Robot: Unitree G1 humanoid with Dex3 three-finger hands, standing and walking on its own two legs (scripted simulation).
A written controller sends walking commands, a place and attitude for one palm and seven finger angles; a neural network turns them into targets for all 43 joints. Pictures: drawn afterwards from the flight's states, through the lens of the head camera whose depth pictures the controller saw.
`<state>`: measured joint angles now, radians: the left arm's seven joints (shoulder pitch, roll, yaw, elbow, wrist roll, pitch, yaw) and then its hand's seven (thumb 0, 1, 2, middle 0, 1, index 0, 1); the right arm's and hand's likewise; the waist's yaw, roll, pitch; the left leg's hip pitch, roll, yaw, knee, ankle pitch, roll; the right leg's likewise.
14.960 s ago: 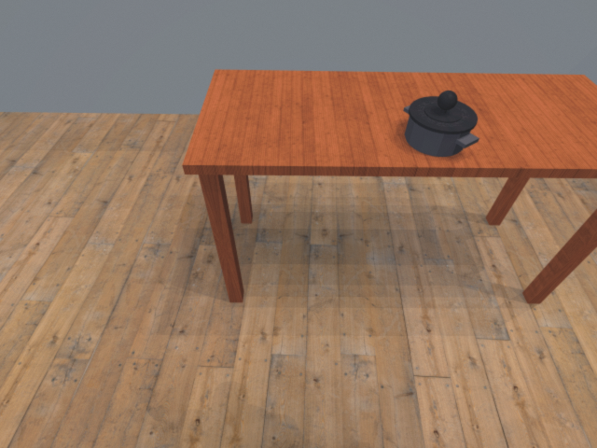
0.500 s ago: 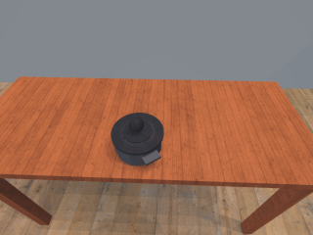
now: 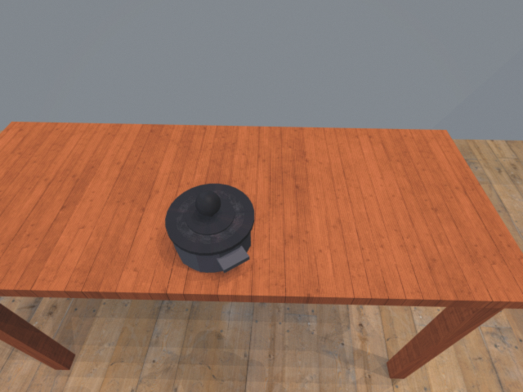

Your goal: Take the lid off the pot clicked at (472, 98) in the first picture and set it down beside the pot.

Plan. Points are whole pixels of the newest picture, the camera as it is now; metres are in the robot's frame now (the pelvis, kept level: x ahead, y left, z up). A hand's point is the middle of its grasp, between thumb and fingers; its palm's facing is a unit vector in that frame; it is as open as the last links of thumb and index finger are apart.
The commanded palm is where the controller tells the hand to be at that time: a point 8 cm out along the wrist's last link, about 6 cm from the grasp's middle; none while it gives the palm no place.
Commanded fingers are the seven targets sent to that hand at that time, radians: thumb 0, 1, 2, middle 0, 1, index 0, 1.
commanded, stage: look again from close up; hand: left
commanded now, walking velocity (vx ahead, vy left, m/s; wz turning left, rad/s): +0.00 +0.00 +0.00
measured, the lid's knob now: (208, 203) +0.42 +0.13 +0.04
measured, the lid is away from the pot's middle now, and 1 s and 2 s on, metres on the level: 0.00 0.00 0.00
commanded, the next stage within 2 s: lift the closed hand beside the body in 0.28 s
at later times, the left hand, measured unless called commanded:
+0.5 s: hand out of the picture +0.05 +0.18 -0.13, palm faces +0.14 -0.94 -0.30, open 7.0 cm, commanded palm +0.08 +0.22 -0.06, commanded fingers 0.00 0.90 0.90 -0.51 -0.64 -0.51 -0.64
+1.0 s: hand out of the picture +0.10 +0.20 -0.03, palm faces +0.27 -0.91 -0.31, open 3.1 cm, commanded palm +0.05 +0.25 -0.01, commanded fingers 0.00 0.90 0.90 -1.30 -1.50 -1.30 -1.50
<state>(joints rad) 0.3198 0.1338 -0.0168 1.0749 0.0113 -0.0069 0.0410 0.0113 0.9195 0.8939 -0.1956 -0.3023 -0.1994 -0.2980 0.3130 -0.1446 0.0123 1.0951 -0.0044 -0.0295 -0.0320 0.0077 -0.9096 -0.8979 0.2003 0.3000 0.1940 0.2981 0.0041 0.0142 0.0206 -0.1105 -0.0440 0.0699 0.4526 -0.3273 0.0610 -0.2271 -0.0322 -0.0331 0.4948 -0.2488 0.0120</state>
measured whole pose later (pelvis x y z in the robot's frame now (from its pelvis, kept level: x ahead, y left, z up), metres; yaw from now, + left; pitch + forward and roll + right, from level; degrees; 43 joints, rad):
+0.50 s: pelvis -0.01 -0.01 +0.00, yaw +2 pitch -1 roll +0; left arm 0.45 0.20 -0.06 0.54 -0.05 0.06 0.13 0.05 0.97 0.89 -0.24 -0.35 -0.24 -0.34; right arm 0.39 -0.19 0.03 0.99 0.07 -0.18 -0.05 0.03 -0.94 -0.90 0.20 0.30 0.20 0.30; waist 0.03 0.04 0.02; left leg -0.14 -0.03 0.04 0.48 -0.32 0.04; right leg -0.23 -0.02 -0.06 0.49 -0.24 -0.01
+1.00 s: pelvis -0.02 -0.02 +0.00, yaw +3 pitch -1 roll -1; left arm 0.59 0.22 0.08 0.05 -0.02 -0.08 0.09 0.02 0.90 0.89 -1.14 -1.34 -1.14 -1.33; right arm 0.20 -0.22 -0.01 0.57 0.02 -0.18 -0.05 0.01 -0.91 -0.90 0.20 0.30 0.19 0.31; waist 0.04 0.03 0.01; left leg -0.21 -0.02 0.02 0.55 -0.33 0.03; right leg -0.28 -0.02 -0.09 0.53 -0.24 -0.02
